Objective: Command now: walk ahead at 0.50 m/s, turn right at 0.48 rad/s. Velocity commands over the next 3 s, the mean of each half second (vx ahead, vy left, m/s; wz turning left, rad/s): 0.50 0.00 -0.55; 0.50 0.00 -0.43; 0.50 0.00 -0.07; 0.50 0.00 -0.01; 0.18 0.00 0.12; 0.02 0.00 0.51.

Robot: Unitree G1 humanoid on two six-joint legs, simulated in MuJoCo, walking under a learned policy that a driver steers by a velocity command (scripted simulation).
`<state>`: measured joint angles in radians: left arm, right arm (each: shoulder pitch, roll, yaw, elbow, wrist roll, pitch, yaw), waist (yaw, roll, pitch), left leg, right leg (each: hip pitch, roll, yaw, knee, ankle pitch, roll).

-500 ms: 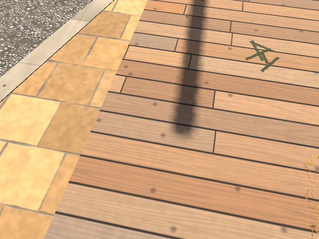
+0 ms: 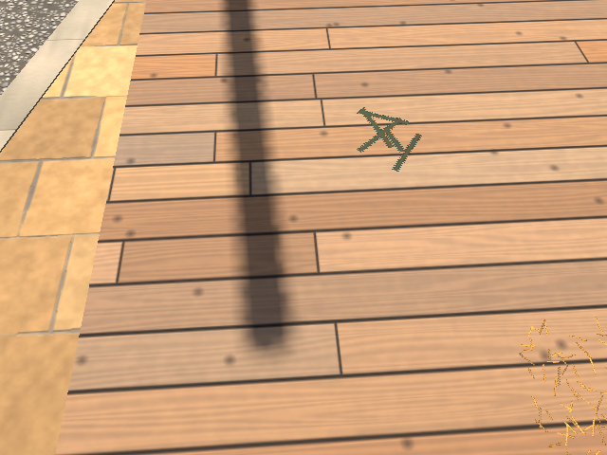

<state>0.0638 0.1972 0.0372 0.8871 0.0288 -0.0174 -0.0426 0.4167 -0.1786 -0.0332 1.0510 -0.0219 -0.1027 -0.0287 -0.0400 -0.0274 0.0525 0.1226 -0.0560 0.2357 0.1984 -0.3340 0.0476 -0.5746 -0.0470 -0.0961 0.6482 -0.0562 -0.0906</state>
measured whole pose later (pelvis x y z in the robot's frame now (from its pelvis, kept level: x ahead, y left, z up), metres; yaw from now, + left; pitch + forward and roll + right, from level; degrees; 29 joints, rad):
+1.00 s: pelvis +0.53 -0.10 +0.01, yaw -30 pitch +1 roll +2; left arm 0.08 0.25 0.03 0.77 0.04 -0.02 -0.06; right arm 0.43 -0.24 -0.04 0.93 -0.01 -0.09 0.02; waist -0.06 -0.04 0.03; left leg 0.00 -0.02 0.14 0.23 -0.25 0.02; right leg -0.59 -0.05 0.00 0.69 -0.10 -0.04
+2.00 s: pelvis +0.99 -0.36 +0.01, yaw -30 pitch +0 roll +1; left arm 0.12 0.23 0.04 0.91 0.03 -0.03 -0.03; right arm 0.42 -0.20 -0.04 1.02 -0.01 -0.08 0.01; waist -0.03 -0.04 0.04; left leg -0.01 -0.08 0.09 0.20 -0.20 0.08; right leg -0.62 -0.11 -0.02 0.80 -0.07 -0.02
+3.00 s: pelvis +1.09 -0.43 +0.01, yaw -7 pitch +2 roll -1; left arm 0.15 0.26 0.07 0.86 0.01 0.05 0.04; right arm 0.24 -0.27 -0.08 0.84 -0.01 0.03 -0.02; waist -0.02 -0.01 0.05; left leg -0.25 -0.10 -0.11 0.42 -0.19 0.08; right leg -0.44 0.01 0.04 0.87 -0.40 0.04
